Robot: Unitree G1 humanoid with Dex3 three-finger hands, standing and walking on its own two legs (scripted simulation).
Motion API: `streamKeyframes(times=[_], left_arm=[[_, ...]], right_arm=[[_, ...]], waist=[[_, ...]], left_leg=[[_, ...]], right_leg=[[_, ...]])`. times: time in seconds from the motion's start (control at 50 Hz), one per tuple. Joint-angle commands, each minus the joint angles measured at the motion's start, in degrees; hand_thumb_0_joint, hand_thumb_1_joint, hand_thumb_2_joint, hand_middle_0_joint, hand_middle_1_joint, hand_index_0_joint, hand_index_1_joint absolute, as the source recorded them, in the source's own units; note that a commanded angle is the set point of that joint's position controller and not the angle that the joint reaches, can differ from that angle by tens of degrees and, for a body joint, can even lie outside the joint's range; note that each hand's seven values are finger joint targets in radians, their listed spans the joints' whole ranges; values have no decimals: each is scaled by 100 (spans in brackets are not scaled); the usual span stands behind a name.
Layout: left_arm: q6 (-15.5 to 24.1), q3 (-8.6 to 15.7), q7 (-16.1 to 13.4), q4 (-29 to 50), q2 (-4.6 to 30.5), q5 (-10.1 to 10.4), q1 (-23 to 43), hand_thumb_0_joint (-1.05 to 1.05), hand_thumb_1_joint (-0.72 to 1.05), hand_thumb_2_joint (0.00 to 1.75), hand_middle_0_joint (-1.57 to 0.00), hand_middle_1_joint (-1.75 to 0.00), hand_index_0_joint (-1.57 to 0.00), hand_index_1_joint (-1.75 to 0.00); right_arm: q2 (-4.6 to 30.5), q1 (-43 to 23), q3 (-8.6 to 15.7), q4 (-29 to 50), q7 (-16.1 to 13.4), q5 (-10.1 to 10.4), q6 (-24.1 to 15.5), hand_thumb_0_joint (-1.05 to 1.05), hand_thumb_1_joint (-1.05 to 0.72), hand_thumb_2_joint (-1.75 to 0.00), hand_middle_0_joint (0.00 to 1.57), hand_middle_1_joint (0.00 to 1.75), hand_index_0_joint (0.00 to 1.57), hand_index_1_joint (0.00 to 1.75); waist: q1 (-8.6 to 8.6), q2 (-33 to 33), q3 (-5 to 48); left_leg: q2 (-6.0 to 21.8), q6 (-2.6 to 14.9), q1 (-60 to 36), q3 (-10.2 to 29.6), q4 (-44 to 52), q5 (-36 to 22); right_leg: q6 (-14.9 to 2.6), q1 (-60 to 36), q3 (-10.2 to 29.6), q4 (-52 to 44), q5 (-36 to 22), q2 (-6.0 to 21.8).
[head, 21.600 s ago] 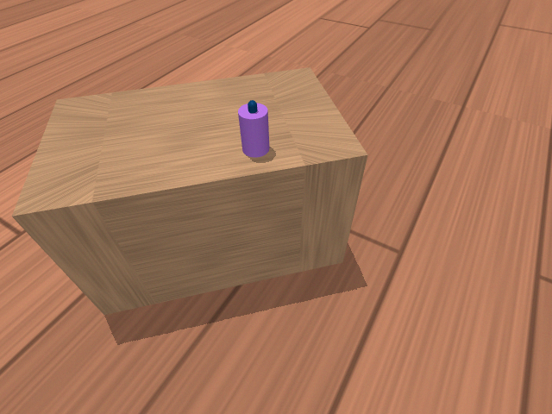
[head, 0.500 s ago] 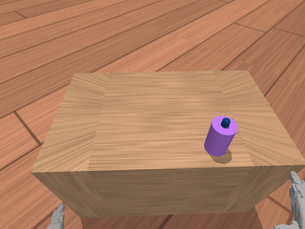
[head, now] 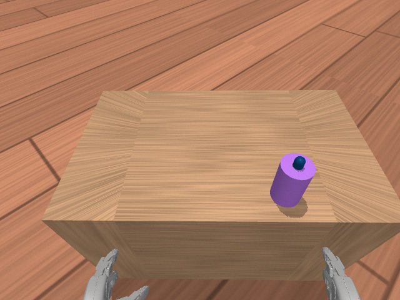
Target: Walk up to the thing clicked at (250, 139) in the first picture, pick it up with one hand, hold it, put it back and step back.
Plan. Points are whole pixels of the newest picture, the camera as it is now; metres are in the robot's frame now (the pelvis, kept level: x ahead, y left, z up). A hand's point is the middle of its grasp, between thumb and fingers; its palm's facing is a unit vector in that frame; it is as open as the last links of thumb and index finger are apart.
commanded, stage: home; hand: right
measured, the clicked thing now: (292, 178) +0.44 -0.22 -0.06
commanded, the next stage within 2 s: none
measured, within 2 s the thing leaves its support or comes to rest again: neither
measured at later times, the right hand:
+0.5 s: hand (304, 296) +0.17 -0.18 -0.09, palm faces +0.04 +0.96 -0.29, open 17.2 cm
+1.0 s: hand out of the picture +0.07 -0.25 -0.12, palm faces -0.05 +0.93 -0.37, open 17.4 cm
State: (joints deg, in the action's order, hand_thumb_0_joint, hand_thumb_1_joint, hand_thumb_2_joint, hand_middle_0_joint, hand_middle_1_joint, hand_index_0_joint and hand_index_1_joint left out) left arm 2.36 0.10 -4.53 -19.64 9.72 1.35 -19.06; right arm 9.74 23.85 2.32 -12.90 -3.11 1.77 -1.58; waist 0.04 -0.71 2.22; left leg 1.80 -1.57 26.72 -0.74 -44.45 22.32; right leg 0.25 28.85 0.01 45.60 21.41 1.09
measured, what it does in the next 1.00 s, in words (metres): stands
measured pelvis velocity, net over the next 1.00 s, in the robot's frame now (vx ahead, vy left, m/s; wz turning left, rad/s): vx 0.00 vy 0.00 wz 0.00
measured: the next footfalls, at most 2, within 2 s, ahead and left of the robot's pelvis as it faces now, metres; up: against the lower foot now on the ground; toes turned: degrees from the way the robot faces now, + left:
none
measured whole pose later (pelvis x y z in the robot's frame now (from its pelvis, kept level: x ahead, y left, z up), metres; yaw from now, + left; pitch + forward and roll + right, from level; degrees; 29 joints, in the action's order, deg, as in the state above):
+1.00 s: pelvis +0.00 +0.00 +0.03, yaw +0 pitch -3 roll +0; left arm -0.1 0.1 0.5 -58.3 20.3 -1.4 -11.6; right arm 19.9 13.1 -0.8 -55.4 -0.7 -1.7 -0.6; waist -0.6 -0.7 -0.6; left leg 2.2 -1.5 12.1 -0.5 -31.3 16.3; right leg 0.1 13.5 -0.6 31.2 14.8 0.5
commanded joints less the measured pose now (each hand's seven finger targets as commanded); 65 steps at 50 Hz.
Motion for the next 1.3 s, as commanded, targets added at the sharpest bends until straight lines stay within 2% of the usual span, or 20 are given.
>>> streamKeyframes(times=[0.0, 0.08, 0.1, 0.2, 0.22, 0.24, 0.26, 0.36, 0.38, 0.42, 0.44, 0.46, 0.58, 0.6, 0.7, 0.88, 1.04, 1.08, 1.14, 1.28], left_arm=[[309, 138, -90, 1219, 584, -4, 426, 0, 75, 82, -19, -27, -18, -27], [226, 15, -76, 1186, 443, -20, 281, 0, 81, 85, -19, -28, -19, -28], [206, -3, -73, 1187, 447, -19, 319, 0, 79, 84, -19, -28, -19, -28], [109, 347, -23, 1151, 775, -17, 194, 0, 88, 89, -20, -29, -20, -29], [113, 275, -48, 275, 988, -16, 384, 0, 90, 90, -20, -29, -20, -30], [142, 225, -38, 367, 912, -4, 379, 0, 90, 90, -20, -29, -20, -30], [161, 195, -28, 382, 868, 4, 445, 0, 90, 90, -20, -29, -20, -30], [224, 217, -78, 180, 874, 5, 577, 0, 90, 90, -20, -30, -20, -30], [245, 185, -85, 199, 861, 13, 652, 0, 90, 90, -20, -30, -20, -30], [262, 238, -128, 115, 909, 13, 660, 0, 90, 90, -20, -30, -20, -30], [145, 431, 59, -1090, 1859, -682, 820, 0, 90, 90, -20, -30, -20, -30], [81, 475, 135, -1230, 1826, -718, 663, 0, 90, 90, -20, -30, -20, -30], [57, 369, 387, -1722, 1821, -387, 914, 0, 90, 90, -20, -30, -20, -30], [39, 352, 398, -1858, 1843, -378, 975, 0, 90, 90, -20, -30, -20, -30], [-18, 360, 417, -2419, 1929, -346, 958, 0, 90, 90, -20, -30, -20, -30], [-110, 282, 449, -3257, 2150, -300, 1131, 0, 90, 90, -20, -30, -20, -30], [-57, 206, 440, -3765, 2214, -231, 1140, 0, 90, 90, -20, -30, -20, -30], [-61, 209, 432, -3851, 2223, -231, 1204, 0, 90, 90, -20, -30, -20, -30], [-90, 212, 440, -4013, 2258, -240, 1183, 0, 90, 90, -20, -30, -20, -30], [-111, 212, 448, -4178, 2247, -242, 1237, 0, 90, 90, -20, -30, -20, -30]], right_arm=[[728, -626, 267, 898, -128, -54, -318, 0, 53, -7, 6, 6, 6, 6], [695, -602, 99, 863, -140, -55, -262, 0, 49, -9, 6, 6, 6, 6], [846, -576, 234, 958, -160, -53, -239, 0, 50, -9, 6, 6, 6, 6], [732, -173, 79, 817, -161, -17, -103, 0, 51, -8, 6, 6, 6, 6], [893, -27, 456, 1090, -287, -35, -70, 0, 52, -7, 6, 6, 6, 6], [570, 143, 105, 799, -260, -61, -1, 0, 52, -7, 6, 6, 6, 6], [509, -52, -3, 930, -254, -42, 22, 0, 52, -7, 6, 6, 6, 6], [606, -218, 21, 1206, -313, -73, 76, 0, 48, -9, 6, 6, 6, 6], [548, -445, -89, 1424, -310, -53, 83, 0, 53, -7, 6, 6, 6, 6], [766, -348, 142, 1482, -372, -77, 145, 0, 52, -7, 6, 6, 6, 6], [1961, -525, 359, -529, -160, -708, 0, 0, 53, -7, 6, 6, 5, 6], [1923, -501, 407, -763, -54, -732, -34, 0, 51, -8, 6, 6, 6, 6], [1812, -929, 172, -1538, 154, -429, -200, 0, 50, -8, 6, 6, 6, 6], [1818, -938, 146, -1741, 161, -425, -198, 0, 51, -8, 6, 6, 6, 6], [1986, -1117, 127, -2511, 165, -415, -186, 0, 54, -6, 5, 5, 5, 5], [2172, -1345, -6, -3608, 179, -366, -87, 0, 54, -6, 5, 5, 5, 5], [2261, -1446, -84, -4226, 192, -314, -111, 0, 56, -5, 5, 5, 5, 5], [2272, -1490, -86, -4312, 186, -314, -94, 0, 55, -6, 5, 5, 5, 5], [2246, -1493, -101, -4459, 199, -299, -54, 0, 55, -5, 5, 5, 5, 5], [2294, -1535, -95, -4659, 212, -298, -19, 0, 55, -5, 5, 5, 5, 5]], waist=[[12, 59, 822], [12, -288, 844], [88, -421, 765], [1, -430, 702], [50, -374, 683], [-95, -96, 493], [-113, -95, 386], [-164, 130, 652], [-222, 131, 648], [-148, 122, 961], [-17, -41, 715], [-97, -52, 979], [-107, 205, 491], [-68, 124, 292], [-117, 122, 284], [-52, -5, -478], [-54, 83, -321], [-49, 131, -315], [-51, 27, -569], [-43, 149, -615]], left_leg=[[-224, 184, -162, -319, 503, -769], [-184, 203, -216, -247, 534, -711], [-165, 209, -217, -244, 555, -704], [-202, 197, -222, -271, 479, -1202], [-289, 197, -187, -264, 426, -1132], [-315, 196, -98, -301, 409, -1079], [-314, 187, 17, -320, 443, -912], [-287, 150, 124, -245, 363, -1017], [-283, 146, 185, -212, 390, -938], [-264, 136, 27, -203, 332, -1086], [302, 401, -580, 431, 451, -1161], [337, 525, -760, 502, 287, -1278], [276, 509, -565, 428, 531, -1381], [268, 497, -530, 418, 657, -1224], [358, 481, -836, 546, 891, -1665], [373, 374, -1071, 609, 1969, -443], [448, 301, -1589, 571, 2365, -1143], [475, 297, -1499, 568, 2483, -1008], [427, 283, -1493, 557, 2637, -533], [453, 289, -1338, 593, 2821, -203]], right_leg=[[6, -503, -33, -819, -866, 45], [16, -395, -149, -784, -724, 6], [26, -309, -186, -776, -727, -26], [58, -366, -208, -687, -1269, 5], [29, -324, -161, -561, -1140, 36], [19, -250, -130, -573, -1109, 77], [4, -157, -123, -586, -889, 78], [-51, -201, -141, -348, -928, 43], [-63, -221, -149, -332, -827, 38], [-66, -264, -130, -248, -973, 11], [-352, -666, 223, -289, -1344, 286], [-418, -737, 237, -240, -1485, 284], [-388, -849, 424, -668, -1349, 314], [-387, -793, 465, -778, -1149, 318], [-374, -1188, 455, -957, -1539, 326], [-310, -1280, 679, -2202, -352, 392], [-201, -1810, 641, -2605, -1010, 466], [-174, -1990, 605, -2645, -1043, 467], [-139, -1771, 634, -2866, -523, 449], [-116, -1859, 635, -2956, -395, 458]])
